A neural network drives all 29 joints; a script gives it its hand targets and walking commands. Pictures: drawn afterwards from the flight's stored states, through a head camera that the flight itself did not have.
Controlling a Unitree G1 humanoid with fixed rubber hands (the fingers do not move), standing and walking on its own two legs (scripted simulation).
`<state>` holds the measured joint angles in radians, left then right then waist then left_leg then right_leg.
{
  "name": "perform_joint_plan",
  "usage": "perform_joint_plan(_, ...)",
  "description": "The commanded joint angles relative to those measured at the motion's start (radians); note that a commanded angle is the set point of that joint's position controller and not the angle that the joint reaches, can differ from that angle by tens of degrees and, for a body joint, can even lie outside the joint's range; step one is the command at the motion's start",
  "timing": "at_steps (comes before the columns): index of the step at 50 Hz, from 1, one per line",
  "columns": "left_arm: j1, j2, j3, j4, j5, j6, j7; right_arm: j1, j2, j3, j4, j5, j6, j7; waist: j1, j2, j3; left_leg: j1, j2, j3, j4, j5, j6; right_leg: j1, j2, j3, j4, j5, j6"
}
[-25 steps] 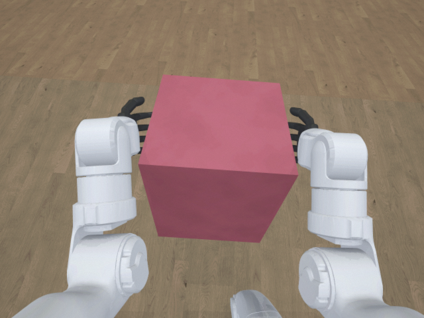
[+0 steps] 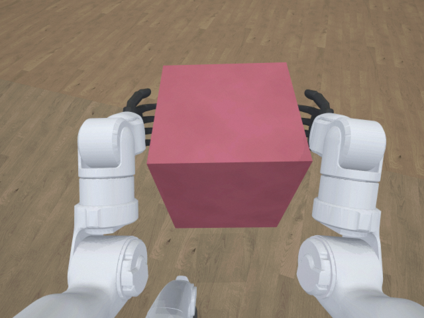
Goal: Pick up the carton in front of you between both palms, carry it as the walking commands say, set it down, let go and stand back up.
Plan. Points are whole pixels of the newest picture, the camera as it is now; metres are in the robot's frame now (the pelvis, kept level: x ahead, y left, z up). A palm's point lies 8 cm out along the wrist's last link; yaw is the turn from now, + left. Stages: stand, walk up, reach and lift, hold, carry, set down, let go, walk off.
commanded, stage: carry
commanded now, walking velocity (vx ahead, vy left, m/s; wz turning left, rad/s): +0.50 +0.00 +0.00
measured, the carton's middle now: (225, 153) +0.39 +0.03 +0.09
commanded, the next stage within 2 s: none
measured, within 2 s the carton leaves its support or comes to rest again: neither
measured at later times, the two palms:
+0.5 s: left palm (193, 5) +0.72 +0.14 +0.22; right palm (326, 17) +0.70 -0.16 +0.22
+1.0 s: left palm out of the picture +1.04 +0.17 +0.26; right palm out of the picture +1.01 -0.13 +0.25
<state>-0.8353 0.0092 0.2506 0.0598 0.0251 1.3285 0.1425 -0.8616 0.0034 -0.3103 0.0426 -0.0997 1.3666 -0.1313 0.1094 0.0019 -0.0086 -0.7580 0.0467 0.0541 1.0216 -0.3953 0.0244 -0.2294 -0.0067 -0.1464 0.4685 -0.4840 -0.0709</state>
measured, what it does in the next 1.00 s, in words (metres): climbs: left foot 0.04 m higher, then right foot 0.05 m higher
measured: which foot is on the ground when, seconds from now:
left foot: up 0.00-0.08, down 0.10-0.52, up 0.54-0.86, down 0.88-1.00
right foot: down 0.00-0.12, up 0.14-0.48, down 0.50-0.90, up 0.92-1.00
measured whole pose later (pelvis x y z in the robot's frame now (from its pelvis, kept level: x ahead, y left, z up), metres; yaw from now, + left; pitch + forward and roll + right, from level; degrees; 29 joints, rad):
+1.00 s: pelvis +0.65 +0.04 +0.10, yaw +0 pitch +3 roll +1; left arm -0.84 0.04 0.28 0.19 0.06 1.35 0.12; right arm -0.82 0.01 -0.22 0.17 -0.08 1.33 -0.13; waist -0.08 -0.01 -0.05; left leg -0.47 -0.01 0.15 0.65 -0.40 0.03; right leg -0.51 -0.03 0.00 1.33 -0.48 -0.03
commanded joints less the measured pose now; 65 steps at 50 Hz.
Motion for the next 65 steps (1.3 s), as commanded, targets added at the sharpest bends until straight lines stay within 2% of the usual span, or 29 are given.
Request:
perform_joint_plan(1, -0.807, -1.076, -0.622, -0.073, -0.478, 0.005, -0.268, -0.634, 0.936, 0.572, 0.037, 0.320, -0.023, 0.175, -0.039, -0.132, -0.414, 0.102, -0.034, 0.090, -0.240, 0.050, 0.005, 0.279, -0.219, 0.198, -0.126, 0.423, -0.137)
perform_joint_plan(4, -0.767, -1.064, -0.588, 0.015, -0.449, 0.009, -0.274, -0.620, 0.964, 0.567, 0.111, 0.331, -0.021, 0.191, -0.151, -0.125, -0.465, 0.543, -0.157, 0.242, -0.433, 0.114, 0.046, 0.133, -0.180, 0.026, 0.122, 0.795, -0.054)
perform_joint_plan(5, -0.755, -1.062, -0.575, 0.039, -0.432, 0.006, -0.275, -0.598, 0.970, 0.559, 0.149, 0.342, -0.026, 0.197, -0.200, -0.058, -0.562, 0.837, -0.111, 0.149, -0.428, 0.088, 0.070, -0.018, -0.150, -0.020, 0.322, 0.742, -0.009)
perform_joint_plan(6, -0.761, -1.066, -0.550, 0.047, -0.415, 0.006, -0.276, -0.597, 0.973, 0.562, 0.159, 0.350, -0.037, 0.204, -0.227, 0.202, -0.678, 1.051, 0.193, -0.438, -0.559, -0.199, 0.223, -0.291, -0.049, 0.000, 0.653, 0.434, 0.060)
perform_joint_plan(7, -0.773, -1.057, -0.546, 0.052, -0.401, 0.004, -0.273, -0.621, 1.017, 0.589, 0.150, 0.376, -0.047, 0.213, -0.236, 0.300, -0.629, 1.107, 0.284, -0.778, -0.734, -0.068, 0.289, -0.522, 0.082, 0.090, 0.854, -0.046, 0.071)
perform_joint_plan(8, -0.788, -1.072, -0.536, 0.051, -0.388, -0.002, -0.267, -0.678, 1.047, 0.606, 0.085, 0.420, -0.052, 0.222, -0.220, 0.182, -0.565, 1.072, 0.300, -0.703, -0.682, 0.140, 0.292, -0.600, 0.031, 0.189, 0.999, -0.033, 0.046)
perform_joint_plan(10, -0.745, -1.059, -0.504, 0.032, -0.340, -0.007, -0.249, -0.827, 1.135, 0.673, -0.052, 0.511, -0.064, 0.236, -0.201, -0.009, -0.509, 0.970, 0.257, -0.488, -0.586, 0.348, 0.233, -0.639, -0.028, 0.189, 1.005, 0.025, 0.023)
perform_joint_plan(12, -0.707, -1.041, -0.489, 0.017, -0.311, -0.011, -0.228, -0.897, 1.176, 0.707, -0.130, 0.582, -0.071, 0.241, -0.170, 0.025, -0.513, 0.906, 0.223, -0.376, -0.614, 0.217, 0.167, -0.588, -0.053, 0.181, 0.897, 0.066, 0.013)
perform_joint_plan(17, -0.692, -0.975, -0.504, -0.053, -0.272, -0.011, -0.187, -0.883, 1.129, 0.704, -0.177, 0.606, -0.064, 0.242, -0.180, 0.091, -0.468, 0.883, 0.231, -0.274, -0.704, 0.184, 0.209, -0.636, -0.069, 0.111, 0.691, 0.054, 0.028)
perform_joint_plan(20, -0.664, -0.944, -0.522, -0.028, -0.263, 0.001, -0.184, -0.819, 1.088, 0.692, -0.118, 0.577, -0.047, 0.242, -0.179, 0.117, -0.434, 0.816, 0.201, -0.139, -0.725, 0.260, 0.177, -0.497, -0.048, 0.049, 0.450, 0.095, 0.027)
perform_joint_plan(22, -0.656, -0.946, -0.533, 0.009, -0.274, 0.009, -0.192, -0.773, 1.064, 0.676, -0.061, 0.547, -0.038, 0.245, -0.159, 0.155, -0.417, 0.761, 0.175, -0.050, -0.693, 0.387, 0.146, -0.340, 0.019, -0.052, 0.321, 0.094, 0.017)
perform_joint_plan(24, -0.646, -0.973, -0.538, 0.065, -0.295, 0.009, -0.205, -0.725, 1.053, 0.657, -0.003, 0.518, -0.031, 0.245, -0.072, 0.127, -0.487, 0.663, 0.142, 0.074, -0.427, 0.758, 0.088, 0.021, 0.117, -0.149, 0.169, 0.145, -0.022)
perform_joint_plan(25, -0.618, -0.986, -0.533, 0.097, -0.303, 0.005, -0.213, -0.709, 1.044, 0.638, 0.018, 0.502, -0.029, 0.246, -0.013, 0.070, -0.589, 0.514, 0.116, 0.102, -0.230, 0.714, 0.029, 0.320, 0.063, -0.046, 0.142, 0.163, -0.059)
perform_joint_plan(26, -0.616, -0.988, -0.527, 0.111, -0.304, -0.004, -0.221, -0.720, 1.054, 0.625, 0.025, 0.484, -0.026, 0.250, -0.007, -0.188, -0.699, 0.220, 0.020, 0.074, 0.081, 0.344, -0.035, 0.550, -0.259, 0.554, -0.003, -0.089, -0.194)
perform_joint_plan(27, -0.636, -1.027, -0.538, 0.105, -0.330, -0.013, -0.228, -0.744, 1.035, 0.611, 0.039, 0.462, -0.026, 0.252, 0.001, -0.318, -0.639, 0.003, -0.119, -0.023, 0.297, -0.133, -0.036, 0.567, -0.334, 0.890, -0.157, 0.077, -0.279)
perform_joint_plan(30, -0.826, -1.130, -0.612, -0.056, -0.451, -0.026, -0.253, -0.733, 1.060, 0.571, 0.039, 0.421, -0.043, 0.237, -0.027, 0.008, -0.510, -0.127, -0.010, -0.103, 0.455, -0.092, 0.013, 0.419, -0.301, 0.582, -0.005, 0.432, -0.216)
perform_joint_plan(32, -0.912, -1.178, -0.642, -0.142, -0.508, -0.033, -0.256, -0.709, 1.043, 0.553, 0.010, 0.394, -0.047, 0.217, -0.057, -0.034, -0.522, -0.083, 0.011, -0.091, 0.350, -0.063, 0.020, 0.369, -0.265, 0.469, -0.043, 0.267, -0.155)
perform_joint_plan(36, -0.902, -1.143, -0.648, -0.191, -0.520, -0.024, -0.258, -0.690, 0.994, 0.574, -0.040, 0.360, -0.046, 0.182, -0.043, -0.090, -0.476, -0.107, 0.029, -0.039, 0.132, -0.035, 0.001, 0.348, -0.264, 0.366, -0.112, 0.212, -0.173)
perform_joint_plan(40, -0.805, -1.079, -0.633, -0.107, -0.479, -0.004, -0.259, -0.641, 0.947, 0.585, 0.001, 0.340, -0.029, 0.176, -0.050, -0.139, -0.429, 0.135, -0.017, 0.078, -0.229, 0.033, 0.000, 0.230, -0.223, 0.194, -0.130, 0.314, -0.131)
perform_joint_plan(43, -0.764, -1.056, -0.603, -0.013, -0.449, 0.007, -0.264, -0.623, 0.963, 0.579, 0.088, 0.352, -0.022, 0.196, -0.158, -0.105, -0.473, 0.579, -0.151, 0.245, -0.419, 0.097, 0.035, 0.080, -0.181, 0.030, 0.127, 0.660, -0.054)
perform_joint_plan(44, -0.756, -1.051, -0.588, 0.016, -0.432, 0.008, -0.264, -0.598, 0.967, 0.567, 0.135, 0.360, -0.025, 0.203, -0.205, -0.019, -0.568, 0.865, -0.092, 0.128, -0.420, 0.066, 0.060, -0.063, -0.144, -0.021, 0.347, 0.629, -0.004)
perform_joint_plan(45, -0.754, -1.052, -0.561, 0.030, -0.417, 0.011, -0.265, -0.598, 0.961, 0.567, 0.151, 0.366, -0.034, 0.210, -0.219, 0.261, -0.671, 1.053, 0.217, -0.481, -0.576, -0.195, 0.212, -0.332, -0.036, 0.000, 0.669, 0.333, 0.065)
perform_joint_plan(46, -0.766, -1.041, -0.550, 0.052, -0.401, 0.010, -0.263, -0.613, 1.004, 0.586, 0.154, 0.387, -0.041, 0.218, -0.232, 0.311, -0.619, 1.100, 0.291, -0.788, -0.739, -0.069, 0.273, -0.544, 0.076, 0.100, 0.859, -0.065, 0.072)
perform_joint_plan(49, -0.742, -1.057, -0.505, 0.049, -0.342, -0.002, -0.245, -0.822, 1.121, 0.661, -0.033, 0.511, -0.058, 0.242, -0.196, -0.001, -0.504, 0.971, 0.260, -0.486, -0.581, 0.345, 0.222, -0.659, -0.036, 0.184, 1.002, 0.021, 0.025)
perform_joint_plan(51, -0.723, -1.053, -0.491, 0.031, -0.323, -0.006, -0.228, -0.898, 1.162, 0.687, -0.114, 0.577, -0.066, 0.247, -0.166, 0.034, -0.507, 0.910, 0.230, -0.372, -0.610, 0.220, 0.161, -0.607, -0.057, 0.176, 0.908, 0.061, 0.016)
perform_joint_plan(54, -0.711, -1.026, -0.495, -0.015, -0.304, -0.009, -0.199, -0.906, 1.147, 0.686, -0.164, 0.601, -0.063, 0.245, -0.169, 0.085, -0.487, 0.899, 0.230, -0.318, -0.669, 0.158, 0.190, -0.652, -0.058, 0.129, 0.850, 0.057, 0.021)
perform_joint_plan(61, -0.668, -0.973, -0.526, 0.041, -0.283, 0.012, -0.192, -0.777, 1.069, 0.656, -0.032, 0.541, -0.033, 0.248, -0.169, 0.135, -0.389, 0.816, 0.175, -0.063, -0.718, 0.405, 0.149, -0.468, -0.016, -0.025, 0.385, 0.119, 0.020)
perform_joint_plan(64, -0.655, -1.013, -0.529, 0.115, -0.313, 0.007, -0.213, -0.714, 1.060, 0.625, 0.050, 0.501, -0.031, 0.252, -0.053, 0.145, -0.485, 0.696, 0.141, 0.107, -0.378, 0.945, 0.064, 0.024, 0.126, -0.167, 0.197, 0.149, -0.034)
perform_joint_plan(65, -0.629, -1.031, -0.527, 0.130, -0.323, 0.000, -0.223, -0.708, 1.054, 0.608, 0.060, 0.484, -0.034, 0.253, 0.011, 0.080, -0.597, 0.520, 0.113, 0.104, -0.152, 0.762, 0.013, 0.338, 0.048, -0.031, 0.156, 0.143, -0.057)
